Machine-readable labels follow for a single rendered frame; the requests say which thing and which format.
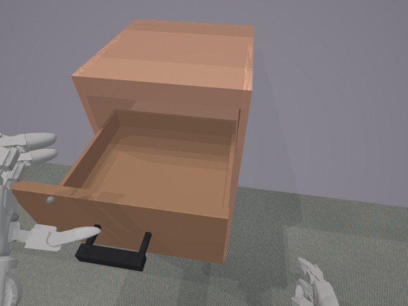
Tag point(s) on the right robot hand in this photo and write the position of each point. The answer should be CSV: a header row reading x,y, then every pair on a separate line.
x,y
320,294

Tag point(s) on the drawer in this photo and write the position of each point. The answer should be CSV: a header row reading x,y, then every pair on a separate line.
x,y
146,172

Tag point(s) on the cabinet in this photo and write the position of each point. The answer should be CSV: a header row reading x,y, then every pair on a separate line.
x,y
179,68

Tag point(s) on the left robot forearm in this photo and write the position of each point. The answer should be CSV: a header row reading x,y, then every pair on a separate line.
x,y
10,284

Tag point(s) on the left robot hand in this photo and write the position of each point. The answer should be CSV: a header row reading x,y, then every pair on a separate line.
x,y
16,153

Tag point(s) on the handle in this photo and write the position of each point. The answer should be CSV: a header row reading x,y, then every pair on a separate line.
x,y
107,256

